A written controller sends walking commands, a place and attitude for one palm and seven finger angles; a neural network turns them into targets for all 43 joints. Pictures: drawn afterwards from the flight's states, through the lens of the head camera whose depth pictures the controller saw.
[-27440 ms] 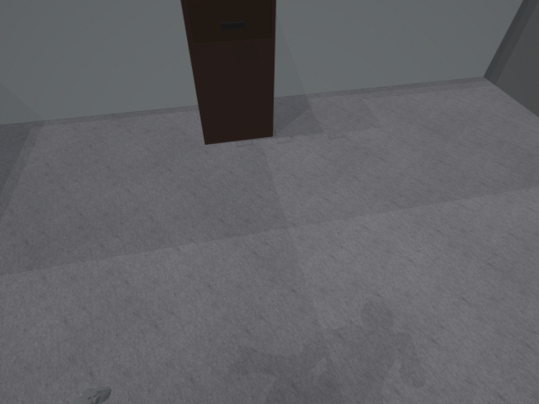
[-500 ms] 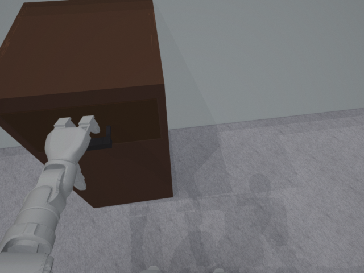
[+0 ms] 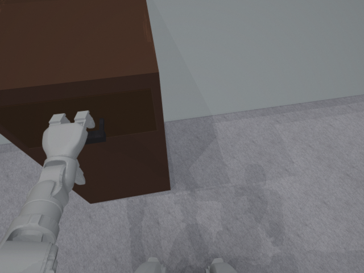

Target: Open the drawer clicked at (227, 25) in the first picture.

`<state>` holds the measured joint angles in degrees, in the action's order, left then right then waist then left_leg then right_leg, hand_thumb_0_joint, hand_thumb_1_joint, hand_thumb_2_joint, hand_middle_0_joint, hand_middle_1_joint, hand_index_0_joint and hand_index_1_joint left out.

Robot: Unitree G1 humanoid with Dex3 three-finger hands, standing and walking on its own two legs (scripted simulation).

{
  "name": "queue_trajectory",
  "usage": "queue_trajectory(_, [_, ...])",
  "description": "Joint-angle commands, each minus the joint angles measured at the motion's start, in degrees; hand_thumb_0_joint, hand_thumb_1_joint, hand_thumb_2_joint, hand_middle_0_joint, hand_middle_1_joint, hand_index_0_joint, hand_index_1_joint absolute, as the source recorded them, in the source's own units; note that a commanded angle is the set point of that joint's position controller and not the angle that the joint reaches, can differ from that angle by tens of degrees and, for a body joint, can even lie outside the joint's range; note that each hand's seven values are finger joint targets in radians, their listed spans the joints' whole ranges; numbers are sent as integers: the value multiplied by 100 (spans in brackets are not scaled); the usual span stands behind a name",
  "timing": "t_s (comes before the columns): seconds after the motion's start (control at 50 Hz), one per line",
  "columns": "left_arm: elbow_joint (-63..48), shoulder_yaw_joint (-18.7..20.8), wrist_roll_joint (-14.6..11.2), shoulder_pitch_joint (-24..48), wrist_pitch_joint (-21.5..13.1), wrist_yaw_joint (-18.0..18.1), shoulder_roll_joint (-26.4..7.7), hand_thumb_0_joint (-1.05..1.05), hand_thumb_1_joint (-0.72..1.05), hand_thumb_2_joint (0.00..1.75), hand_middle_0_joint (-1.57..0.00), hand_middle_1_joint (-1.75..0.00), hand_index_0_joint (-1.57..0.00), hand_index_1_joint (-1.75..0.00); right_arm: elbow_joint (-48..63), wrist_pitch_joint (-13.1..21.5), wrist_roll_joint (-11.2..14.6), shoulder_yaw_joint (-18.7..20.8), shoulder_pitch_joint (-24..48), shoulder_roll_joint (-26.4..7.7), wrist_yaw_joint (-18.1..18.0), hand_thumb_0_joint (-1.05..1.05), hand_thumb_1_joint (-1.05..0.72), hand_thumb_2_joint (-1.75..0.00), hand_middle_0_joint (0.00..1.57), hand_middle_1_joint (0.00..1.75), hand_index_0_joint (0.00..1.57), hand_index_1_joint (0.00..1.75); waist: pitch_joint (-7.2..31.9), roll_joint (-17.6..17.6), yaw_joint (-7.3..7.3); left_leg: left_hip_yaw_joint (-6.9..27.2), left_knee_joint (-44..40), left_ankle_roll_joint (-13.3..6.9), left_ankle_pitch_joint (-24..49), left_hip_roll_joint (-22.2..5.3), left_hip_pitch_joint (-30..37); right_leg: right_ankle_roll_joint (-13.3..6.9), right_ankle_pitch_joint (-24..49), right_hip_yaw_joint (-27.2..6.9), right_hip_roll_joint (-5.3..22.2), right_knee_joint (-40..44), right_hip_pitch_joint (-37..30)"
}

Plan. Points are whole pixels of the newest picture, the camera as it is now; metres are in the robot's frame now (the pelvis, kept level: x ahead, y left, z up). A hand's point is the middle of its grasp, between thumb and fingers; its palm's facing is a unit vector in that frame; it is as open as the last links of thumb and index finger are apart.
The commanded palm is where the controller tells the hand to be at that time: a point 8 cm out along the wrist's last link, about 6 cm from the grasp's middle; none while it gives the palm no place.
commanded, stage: lower the fingers behind the handle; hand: left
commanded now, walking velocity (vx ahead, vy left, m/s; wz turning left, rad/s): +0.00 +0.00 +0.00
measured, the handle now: (83, 131) +0.46 +0.27 -0.03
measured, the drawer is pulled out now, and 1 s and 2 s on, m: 0.00 0.00 0.00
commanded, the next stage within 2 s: lift the fingers back up to retry in 0.86 s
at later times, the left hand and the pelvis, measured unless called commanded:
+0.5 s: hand (78, 150) +0.40 +0.26 -0.02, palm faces -0.03 +0.00 -1.00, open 13.8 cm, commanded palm +0.37 +0.27 +0.01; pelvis -0.01 -0.01 -0.01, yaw +0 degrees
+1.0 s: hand (79, 149) +0.40 +0.26 -0.02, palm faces -0.03 +0.00 -1.00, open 13.8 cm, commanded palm +0.38 +0.26 +0.01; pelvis -0.02 -0.01 -0.02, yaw +0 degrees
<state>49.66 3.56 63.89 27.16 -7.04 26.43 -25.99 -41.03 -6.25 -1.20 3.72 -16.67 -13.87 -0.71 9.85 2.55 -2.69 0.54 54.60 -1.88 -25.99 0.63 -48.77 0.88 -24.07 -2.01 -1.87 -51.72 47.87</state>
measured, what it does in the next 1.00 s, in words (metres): stands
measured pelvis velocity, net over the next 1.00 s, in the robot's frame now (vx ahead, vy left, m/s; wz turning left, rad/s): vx -0.02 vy -0.01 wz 0.01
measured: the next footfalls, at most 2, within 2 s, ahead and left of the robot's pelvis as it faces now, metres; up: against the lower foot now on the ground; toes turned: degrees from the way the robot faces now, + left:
none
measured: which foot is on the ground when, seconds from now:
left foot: down 0.00-1.00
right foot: down 0.00-1.00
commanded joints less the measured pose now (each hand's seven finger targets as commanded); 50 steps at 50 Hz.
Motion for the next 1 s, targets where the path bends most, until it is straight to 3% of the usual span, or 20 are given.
queue_trajectory(0.0, [-690, 445, -69, 1728, 262, 433, -1399, 0, -50, 30, -30, -120, -30, -120, 388, 158, -36, 323, -417, -908, 20, 0, -90, -90, 20, 30, 20, 30, 2196, 45, 65, -29, -486, 29, 2360, 6, 1390, -346, 1826, 395, -196, 336, -810])
queue_trajectory(0.02, [-565, 320, -98, 1781, 360, 449, -1288, 0, -50, 30, -30, -120, -30, -120, 364, 162, -34, 325, -426, -919, 27, 0, -90, -90, 20, 30, 20, 30, 2092, 54, -14, -40, -472, 26, 2231, 12, 1329, -335, 1757, 389, -196, 345, -764])
queue_trajectory(0.08, [-405, 425, -158, 1808, 572, 431, -1492, 0, -50, 30, -30, -120, -30, -120, 314, 136, -20, 308, -452, -968, 16, 0, -90, -90, 20, 30, 20, 30, 2173, -95, 34, -48, -493, 7, 2143, 27, 1270, -322, 1752, 368, -180, 351, -895])
queue_trajectory(0.12, [-223, 206, -192, 1835, 702, 361, -1284, 0, -50, 30, -30, -120, -30, -120, 313, 131, 0, 296, -443, -950, 1, 0, -90, -90, 20, 30, 20, 30, 2051, -178, -51, -98, -518, -19, 2021, 36, 1212, -299, 1751, 353, -174, 442, -924])
queue_trajectory(0.16, [-112, 200, -182, 1910, 761, 254, -1387, 0, -50, 30, -30, -120, -30, -120, 312, 107, 27, 254, -432, -968, -16, 0, -90, -90, 20, 30, 20, 30, 1994, -166, -38, -72, -572, -19, 1944, 42, 1128, -299, 1689, 340, -159, 459, -906])
queue_trajectory(0.18, [41, 84, -229, 1748, 807, 180, -1232, 0, -50, 30, -30, -120, -30, -120, 331, 108, 27, 250, -419, -965, -15, 0, -90, -90, 20, 30, 20, 30, 1874, -177, -34, -119, -554, -37, 1813, 57, 1081, -300, 1613, 320, -166, 495, -899])
queue_trajectory(0.26, [51, 130, -216, 1717, 681, -23, -1346, 0, -50, 30, -30, -120, -30, -120, 390, 114, 45, 212, -422, -949, -64, 0, -90, -90, 20, 30, 20, 30, 1835, -202, 8, -123, -535, -55, 1776, 57, 947, -298, 1665, 286, -149, 461, -913])
queue_trajectory(0.3, [168, -39, -222, 1511, 588, -104, -1074, 0, -50, 30, -30, -120, -30, -120, 431, 139, 51, 218, -411, -916, -70, 0, -90, -90, 20, 30, 20, 30, 1745, -311, -36, -146, -467, -63, 1701, 64, 847, -294, 1657, 285, -149, 451, -828])
queue_trajectory(0.34, [200, 129, -251, 1411, 448, -161, -1243, 0, -50, 30, -30, -120, -30, -120, 434, 162, 45, 210, -424, -933, -60, 0, -90, -90, 20, 30, 20, 30, 1595, -415, 17, -130, -401, -71, 1533, 73, 599, -303, 1550, 261, -137, 395, -819])
queue_trajectory(0.36, [90, 131, -214, 1403, 355, -148, -1245, 0, -50, 30, -30, -120, -30, -120, 473, 170, 55, 217, -414, -911, -71, 0, -90, -90, 20, 30, 20, 30, 1726, -383, 30, -156, -346, -82, 1524, 81, 571, -290, 1597, 225, -133, 354, -819])
queue_trajectory(0.42, [265, 31, -211, 1275, 254, -112, -1059, 0, -50, 30, -30, -120, -30, -120, 473, 232, 49, 236, -446, -902, -59, 0, -90, -90, 20, 30, 20, 30, 1513, -515, -36, -164, -199, -86, 1344, 87, 323, -283, 1449, 239, -129, 282, -574])
queue_trajectory(0.46, [101, 176, -202, 1412, 181, -45, -1256, 0, -50, 30, -30, -120, -30, -120, 483, 242, 52, 243, -447, -908, -47, 0, -90, -90, 20, 30, 20, 30, 1674, -386, -9, -168, -121, -88, 1272, 100, 236, -280, 1365, 201, -115, 214, -532])
queue_trajectory(0.5, [103, 254, -191, 1416, 224, 40, -1361, 0, -50, 30, -30, -120, -30, -120, 489, 236, 44, 244, -461, -917, -53, 0, -90, -90, 20, 30, 20, 30, 1815, -426, 10, -163, -76, -85, 1292, 114, 206, -275, 1374, 201, -118, 171, -553])
queue_trajectory(0.58, [154, 118, -173, 1800, 401, 162, -1305, 0, -50, 30, -30, -120, -30, -120, 427, 242, 39, 250, -519, -944, -37, 0, -90, -90, 20, 30, 20, 30, 1829, -247, -107, -112, -72, -71, 1242, 94, 328, -279, 1184, 253, -130, 142, -326])
queue_trajectory(0.6, [-10, 189, -178, 1930, 423, 192, -1398, 0, -50, 30, -30, -120, -30, -120, 439, 240, 43, 258, -506, -937, -44, 0, -90, -90, 20, 30, 20, 30, 2079, -204, -84, -120, -58, -79, 1332, 93, 427, -267, 1271, 228, -126, 149, -389])
queue_trajectory(0.72, [273, 160, -291, 1888, 675, 38, -1511, 0, -50, 30, -30, -120, -30, -120, 425, 204, 61, 184, -484, -964, -83, 0, -90, -90, 20, 30, 20, 30, 1954, -388, -83, -140, -157, -95, 1116, 113, 314, -232, 1161, 209, -116, 262, -624])
queue_trajectory(0.8, [413, 141, -272, 1950, 660, -125, -1610, 0, -50, 30, -30, -120, -30, -120, 453, 191, 99, 132, -460, -970, -130, 0, -90, -90, 20, 30, 20, 30, 1671, -565, -132, -135, -197, -115, 905, 113, 119, -213, 988, 188, -111, 342, -590])
queue_trajectory(0.86, [376, 107, -255, 2017, 557, -199, -1618, 0, -50, 30, -30, -120, -30, -120, 490, 209, 102, 114, -467, -969, -142, 0, -90, -90, 20, 30, 20, 30, 1651, -374, -106, -140, -199, -117, 809, 124, 95, -235, 824, 187, -105, 321, -494])
queue_trajectory(0.92, [451, 78, -275, 1851, 468, -220, -1511, 0, -50, 30, -30, -120, -30, -120, 516, 232, 94, 123, -494, -968, -143, 0, -90, -90, 20, 30, 20, 30, 1542, -480, -115, -135, -158, -120, 756, 117, 25, -239, 774, 204, -112, 295, -422])
queue_trajectory(0.98, [115, 217, -270, 1983, 375, -156, -1668, 0, -50, 30, -30, -120, -30, -120, 537, 232, 93, 160, -513, -966, -145, 0, -90, -90, 20, 30, 20, 30, 1883, -291, -59, -133, -171, -109, 908, 110, 264, -254, 873, 195, -114, 274, -492])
